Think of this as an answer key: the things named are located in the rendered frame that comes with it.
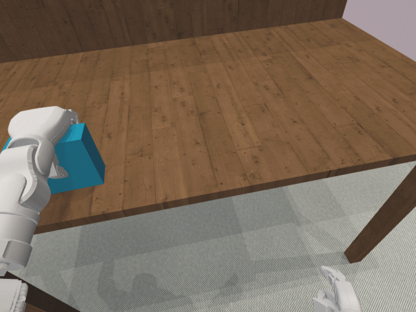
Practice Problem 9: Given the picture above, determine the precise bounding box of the right robot hand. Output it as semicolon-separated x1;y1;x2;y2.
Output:
313;266;363;312

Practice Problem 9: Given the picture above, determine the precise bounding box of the sponge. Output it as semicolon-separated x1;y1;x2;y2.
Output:
1;123;105;194

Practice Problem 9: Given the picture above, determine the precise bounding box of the left robot hand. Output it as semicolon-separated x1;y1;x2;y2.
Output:
8;106;79;179

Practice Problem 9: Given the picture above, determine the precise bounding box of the left robot forearm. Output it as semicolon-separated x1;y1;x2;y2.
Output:
0;134;55;276

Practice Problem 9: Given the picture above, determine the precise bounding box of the robot left upper arm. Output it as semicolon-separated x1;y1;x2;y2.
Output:
0;279;28;312

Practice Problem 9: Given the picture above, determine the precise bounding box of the table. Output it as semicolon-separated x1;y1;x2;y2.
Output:
0;0;416;312

